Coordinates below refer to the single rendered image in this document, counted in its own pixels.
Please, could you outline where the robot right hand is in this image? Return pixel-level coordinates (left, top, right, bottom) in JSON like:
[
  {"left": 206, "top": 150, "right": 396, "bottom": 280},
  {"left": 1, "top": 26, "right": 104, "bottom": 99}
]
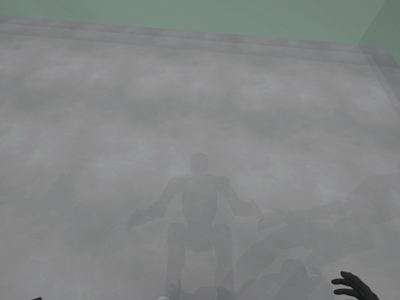
[{"left": 331, "top": 271, "right": 379, "bottom": 300}]

